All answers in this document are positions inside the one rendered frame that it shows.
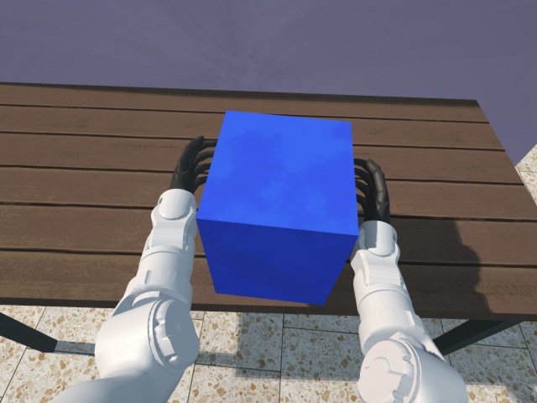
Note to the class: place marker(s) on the left robot upper arm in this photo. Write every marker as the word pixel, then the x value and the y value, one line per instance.
pixel 141 356

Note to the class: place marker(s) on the right robot upper arm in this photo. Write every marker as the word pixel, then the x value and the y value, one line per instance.
pixel 395 371

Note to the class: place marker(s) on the robot right forearm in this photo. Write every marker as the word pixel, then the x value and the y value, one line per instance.
pixel 383 301

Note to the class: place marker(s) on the table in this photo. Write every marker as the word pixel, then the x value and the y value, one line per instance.
pixel 82 168

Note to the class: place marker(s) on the right robot hand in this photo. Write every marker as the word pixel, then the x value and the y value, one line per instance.
pixel 375 204

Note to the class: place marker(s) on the left robot hand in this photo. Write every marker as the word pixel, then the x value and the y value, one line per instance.
pixel 187 169

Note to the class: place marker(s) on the robot left forearm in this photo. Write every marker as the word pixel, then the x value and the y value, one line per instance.
pixel 167 260

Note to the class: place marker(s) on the carton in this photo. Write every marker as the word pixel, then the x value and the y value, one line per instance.
pixel 278 214

